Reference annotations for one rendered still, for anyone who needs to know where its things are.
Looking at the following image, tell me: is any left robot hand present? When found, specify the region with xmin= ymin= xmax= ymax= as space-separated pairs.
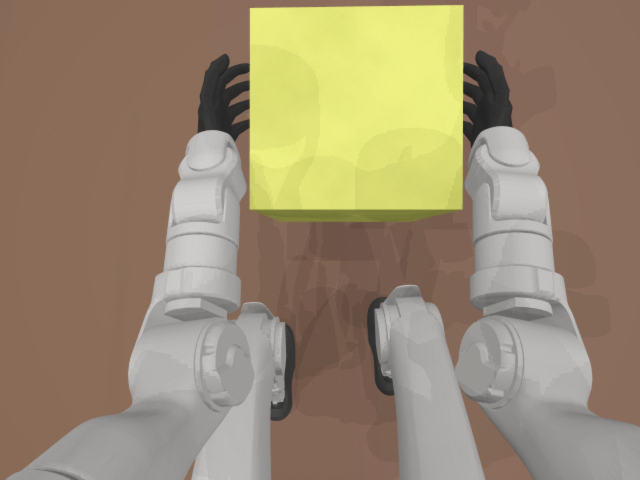
xmin=198 ymin=54 xmax=250 ymax=142

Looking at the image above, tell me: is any carton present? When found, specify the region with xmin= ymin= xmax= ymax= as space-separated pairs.
xmin=250 ymin=5 xmax=463 ymax=222

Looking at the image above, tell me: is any robot right foot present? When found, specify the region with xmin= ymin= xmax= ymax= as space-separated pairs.
xmin=367 ymin=297 xmax=394 ymax=396

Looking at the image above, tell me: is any right robot forearm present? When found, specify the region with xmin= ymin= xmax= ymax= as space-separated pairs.
xmin=465 ymin=126 xmax=592 ymax=392

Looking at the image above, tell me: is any robot foot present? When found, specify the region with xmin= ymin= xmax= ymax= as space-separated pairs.
xmin=270 ymin=324 xmax=295 ymax=421
xmin=367 ymin=297 xmax=394 ymax=396

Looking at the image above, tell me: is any robot right upper arm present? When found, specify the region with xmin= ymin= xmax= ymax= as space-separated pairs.
xmin=455 ymin=315 xmax=640 ymax=480

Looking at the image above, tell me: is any robot left foot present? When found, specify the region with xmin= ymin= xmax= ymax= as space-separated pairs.
xmin=270 ymin=324 xmax=295 ymax=421

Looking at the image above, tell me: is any left robot forearm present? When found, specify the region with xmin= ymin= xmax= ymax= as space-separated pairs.
xmin=128 ymin=130 xmax=247 ymax=392

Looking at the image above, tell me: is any robot left upper arm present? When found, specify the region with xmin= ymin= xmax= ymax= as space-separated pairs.
xmin=6 ymin=317 xmax=255 ymax=480

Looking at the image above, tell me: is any right robot hand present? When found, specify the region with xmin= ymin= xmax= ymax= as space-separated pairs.
xmin=463 ymin=50 xmax=513 ymax=149

